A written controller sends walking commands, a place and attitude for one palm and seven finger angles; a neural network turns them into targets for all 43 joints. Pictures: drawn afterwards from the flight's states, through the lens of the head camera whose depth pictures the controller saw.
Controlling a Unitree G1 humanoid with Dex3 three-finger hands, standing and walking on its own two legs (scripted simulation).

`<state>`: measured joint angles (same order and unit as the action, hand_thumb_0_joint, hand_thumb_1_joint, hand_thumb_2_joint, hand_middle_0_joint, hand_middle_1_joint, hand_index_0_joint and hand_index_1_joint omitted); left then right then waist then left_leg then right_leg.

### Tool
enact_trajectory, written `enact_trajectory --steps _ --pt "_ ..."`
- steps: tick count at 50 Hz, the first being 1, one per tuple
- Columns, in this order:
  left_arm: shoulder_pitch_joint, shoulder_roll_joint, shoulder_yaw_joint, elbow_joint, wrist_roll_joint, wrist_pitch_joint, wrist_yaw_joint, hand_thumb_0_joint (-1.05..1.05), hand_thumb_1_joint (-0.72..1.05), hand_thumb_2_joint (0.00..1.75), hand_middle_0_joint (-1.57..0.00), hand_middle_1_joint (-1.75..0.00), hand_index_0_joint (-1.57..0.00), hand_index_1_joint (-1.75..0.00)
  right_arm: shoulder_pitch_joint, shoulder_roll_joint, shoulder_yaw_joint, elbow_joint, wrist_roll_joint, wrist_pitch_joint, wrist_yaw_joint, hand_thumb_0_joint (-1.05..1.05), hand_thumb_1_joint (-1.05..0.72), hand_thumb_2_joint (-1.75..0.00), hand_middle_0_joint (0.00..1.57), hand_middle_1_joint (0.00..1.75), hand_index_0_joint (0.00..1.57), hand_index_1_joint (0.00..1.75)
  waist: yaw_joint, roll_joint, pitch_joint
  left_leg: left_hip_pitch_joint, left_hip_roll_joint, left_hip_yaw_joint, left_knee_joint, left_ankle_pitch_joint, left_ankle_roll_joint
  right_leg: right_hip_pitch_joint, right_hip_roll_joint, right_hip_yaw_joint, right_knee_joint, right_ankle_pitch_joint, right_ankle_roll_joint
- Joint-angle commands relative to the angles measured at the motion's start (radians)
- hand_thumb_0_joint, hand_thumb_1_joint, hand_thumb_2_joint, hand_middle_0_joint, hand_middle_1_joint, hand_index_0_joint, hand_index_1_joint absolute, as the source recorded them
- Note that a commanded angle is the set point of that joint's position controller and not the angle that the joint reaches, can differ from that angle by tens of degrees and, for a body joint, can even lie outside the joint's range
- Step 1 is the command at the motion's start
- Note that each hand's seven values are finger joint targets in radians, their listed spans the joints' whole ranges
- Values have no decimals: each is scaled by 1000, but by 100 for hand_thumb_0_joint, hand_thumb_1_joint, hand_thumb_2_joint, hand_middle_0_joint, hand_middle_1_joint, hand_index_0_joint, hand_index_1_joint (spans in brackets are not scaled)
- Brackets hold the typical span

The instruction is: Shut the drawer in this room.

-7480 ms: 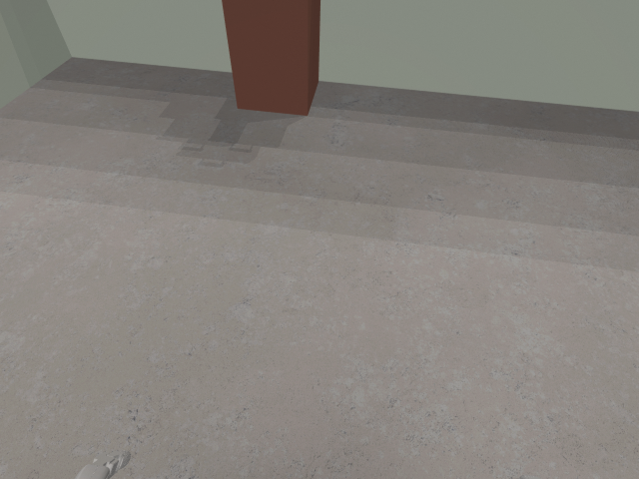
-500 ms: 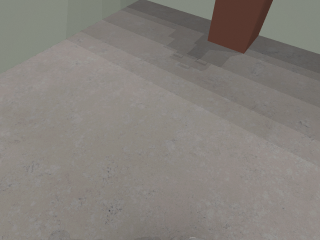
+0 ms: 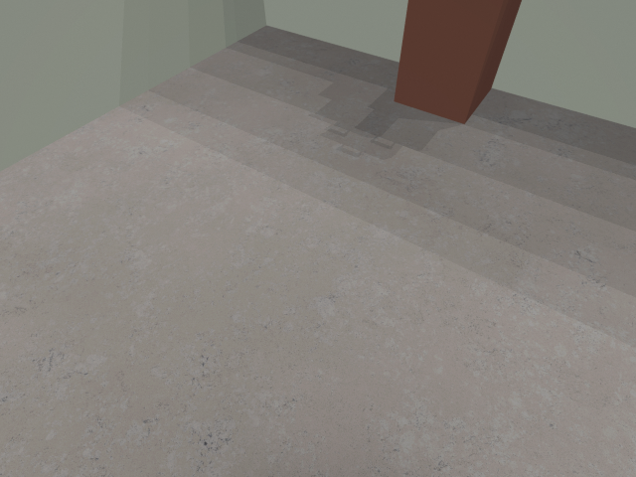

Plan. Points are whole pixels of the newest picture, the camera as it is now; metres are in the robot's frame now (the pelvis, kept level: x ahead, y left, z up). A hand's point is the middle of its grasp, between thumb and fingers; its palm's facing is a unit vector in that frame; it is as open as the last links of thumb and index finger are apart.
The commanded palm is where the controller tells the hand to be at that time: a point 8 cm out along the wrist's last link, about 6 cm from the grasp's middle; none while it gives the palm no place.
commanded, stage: stand and wait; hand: left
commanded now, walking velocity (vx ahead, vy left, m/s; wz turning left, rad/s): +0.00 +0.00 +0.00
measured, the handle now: out of the picture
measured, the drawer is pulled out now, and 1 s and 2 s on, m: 0.24 0.24 0.24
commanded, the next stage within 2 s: turn or walk to find it in 0.24 s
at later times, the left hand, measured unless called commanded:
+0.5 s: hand out of the picture -0.02 +0.24 -0.18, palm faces +0.07 -0.97 -0.21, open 7.4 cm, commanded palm none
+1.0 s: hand out of the picture -0.05 +0.20 -0.17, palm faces +0.21 -0.95 -0.23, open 7.3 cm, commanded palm none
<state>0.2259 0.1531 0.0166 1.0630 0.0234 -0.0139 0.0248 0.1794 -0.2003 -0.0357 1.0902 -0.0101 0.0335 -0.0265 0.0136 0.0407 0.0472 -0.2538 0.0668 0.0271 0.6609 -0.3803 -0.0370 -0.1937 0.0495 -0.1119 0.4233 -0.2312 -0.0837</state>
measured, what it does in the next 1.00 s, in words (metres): steps on the spot: left foot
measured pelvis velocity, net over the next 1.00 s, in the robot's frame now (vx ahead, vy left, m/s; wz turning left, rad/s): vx -0.03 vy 0.02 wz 0.19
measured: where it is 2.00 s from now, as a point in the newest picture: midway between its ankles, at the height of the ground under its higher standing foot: outside the picture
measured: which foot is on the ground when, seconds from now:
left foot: up 0.00-0.02, down 0.04-0.76, up 0.78-1.00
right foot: down 0.00-1.00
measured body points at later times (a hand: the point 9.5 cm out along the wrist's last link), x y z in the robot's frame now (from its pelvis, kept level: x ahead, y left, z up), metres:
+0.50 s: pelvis -0.01 +0.06 +0.00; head +0.00 +0.06 +0.45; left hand -0.02 +0.29 -0.16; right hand -0.01 -0.16 -0.16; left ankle -0.03 +0.14 -0.74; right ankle +0.00 -0.07 -0.74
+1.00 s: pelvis -0.03 +0.02 +0.00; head +0.00 +0.01 +0.45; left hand -0.06 +0.25 -0.15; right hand +0.09 -0.21 -0.16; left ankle -0.08 +0.17 -0.71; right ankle -0.02 -0.07 -0.74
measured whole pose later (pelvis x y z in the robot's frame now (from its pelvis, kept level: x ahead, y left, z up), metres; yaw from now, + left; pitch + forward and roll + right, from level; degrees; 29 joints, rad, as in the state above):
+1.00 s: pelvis -0.03 +0.02 +0.00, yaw +11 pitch -1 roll +1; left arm 0.25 0.15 0.00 1.08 0.03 -0.01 0.03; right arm 0.14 -0.23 -0.05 1.06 -0.01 0.03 -0.02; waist 0.02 0.02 0.05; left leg -0.30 0.05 0.00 0.75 -0.42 -0.03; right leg -0.19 -0.02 -0.12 0.47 -0.28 -0.05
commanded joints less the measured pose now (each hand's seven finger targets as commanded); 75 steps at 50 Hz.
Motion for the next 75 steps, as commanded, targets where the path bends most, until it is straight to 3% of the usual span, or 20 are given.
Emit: enact_trajectory --steps 1,3,4,6,18,25,32,34,36,37,38,39,42,46,50,53,55,61,67,75 --pt "19 158 30 -8 -14 -12 8 0 90 90 -20 -30 -20 -30 108 -59 1 0 5 -33 -9 0 -90 -90 20 30 20 30 -28 -98 -66 134 34 -31 -263 218 20 16 -239 210 -98 286 2" --pt "37 123 20 -1 -19 -8 6 0 90 90 -20 -30 -20 -30 95 -91 7 7 -2 -46 -14 0 -90 -90 20 30 20 30 -8 1 -48 140 110 -84 -286 331 55 -7 -170 155 -105 194 67" --pt "34 117 18 7 -15 -6 7 0 90 90 -20 -30 -20 -30 81 -95 9 6 -2 -43 -14 0 -90 -90 20 30 20 30 -3 -19 -28 102 110 -71 -290 266 55 5 -162 161 -136 138 80" --pt "38 130 16 30 -16 -2 4 0 90 90 -20 -30 -20 -30 70 -85 17 17 -1 -50 -15 0 -90 -90 20 30 20 30 2 70 -11 77 96 -80 -321 292 55 51 -164 146 -113 158 72" --pt "84 100 4 59 -13 15 7 0 90 90 -20 -30 -20 -30 112 -82 20 12 -1 -46 -9 0 -90 -90 20 30 20 30 7 -5 58 -34 84 -139 -401 175 78 58 -168 79 -56 45 94" --pt "62 103 28 3 -5 22 13 0 90 90 -20 -30 -20 -30 118 -121 -10 -27 -2 -36 -6 0 -90 -90 20 30 20 30 0 22 4 -42 125 -264 -364 308 132 -7 -146 36 85 -1 107" --pt "52 94 43 -61 -6 27 18 0 90 90 -20 -30 -20 -30 120 -147 -37 -72 -9 -30 -9 0 -90 -90 20 30 20 30 -9 83 -57 52 177 -395 -313 554 238 -151 -99 85 289 -189 113" --pt "74 81 37 -55 -8 22 19 0 90 90 -20 -30 -20 -30 104 -138 -37 -79 -9 -30 -10 0 -90 -90 20 30 20 30 4 51 -85 49 148 -357 -271 588 221 -85 -95 91 183 -139 115" --pt "122 98 32 -37 -5 8 20 0 90 90 -20 -30 -20 -30 83 -119 -33 -86 -1 -32 -5 0 -90 -90 20 30 20 30 25 -29 -129 -13 66 -258 -176 492 141 75 -135 118 -32 83 111" --pt "118 145 36 -30 2 -1 26 0 90 90 -20 -30 -20 -30 95 -73 -26 -91 7 -34 -1 0 -90 -90 20 30 20 30 5 -182 -131 -122 -24 -149 -81 318 80 163 -273 259 -66 212 69" --pt "118 194 38 -35 0 -5 25 0 90 90 -20 -30 -20 -30 84 -43 -19 -108 7 -31 2 0 -90 -90 20 30 20 30 7 -295 -85 -184 -97 -64 -19 31 37 143 -416 375 -89 343 -17" --pt "106 192 37 -42 -4 -8 23 0 90 90 -20 -30 -20 -30 59 -63 -24 -108 -2 -16 0 0 -90 -90 20 30 20 30 17 -316 -60 -167 -69 -71 92 -130 30 78 -455 391 -118 374 -83" --pt "47 151 19 -45 -1 -7 18 0 90 90 -20 -30 -20 -30 46 -41 -19 -71 -1 -7 6 0 -90 -90 20 30 20 30 -14 -134 13 -138 -41 -58 214 -90 25 -9 -373 278 -109 409 -91" --pt "84 162 17 -22 0 -15 11 0 90 90 -20 -30 -20 -30 20 -34 -10 -63 3 -9 9 0 -90 -90 20 30 20 30 1 -160 -14 -112 -30 -14 128 -62 6 70 -313 196 -80 539 -54" --pt "87 182 21 -1 1 -11 8 0 90 90 -20 -30 -20 -30 3 -53 -4 -60 4 -14 4 0 -90 -90 20 30 20 30 5 -177 -18 -23 -14 2 -31 -3 3 45 -299 195 -86 431 -50" --pt "47 174 20 5 -11 -10 7 0 90 90 -20 -30 -20 -30 57 -80 -3 -27 4 -34 2 0 -90 -90 20 30 20 30 -26 -136 -60 140 12 -19 -256 234 15 0 -245 149 -38 309 23" --pt "66 135 14 6 -14 -6 5 0 90 90 -20 -30 -20 -30 35 -131 -4 -24 -1 -47 -4 0 -90 -90 20 30 20 30 -4 -13 -91 185 111 -88 -251 428 49 -18 -185 106 -44 193 78" --pt "54 153 11 52 -12 -1 2 0 90 90 -20 -30 -20 -30 13 -122 8 -5 2 -53 -8 0 -90 -90 20 30 20 30 4 38 -25 93 86 -66 -319 319 43 68 -180 93 -90 139 86" --pt "61 147 5 71 -9 6 -1 0 90 90 -20 -30 -20 -30 39 -119 11 2 0 -55 -8 0 -90 -90 20 30 20 30 7 -5 62 22 79 -87 -401 150 52 54 -173 91 -114 50 93" --pt "56 134 21 29 -7 26 5 0 90 90 -20 -30 -20 -30 68 -125 -2 -24 -2 -38 2 0 -90 -90 20 30 20 30 11 19 30 -74 92 -174 -397 149 81 52 -167 30 10 12 117"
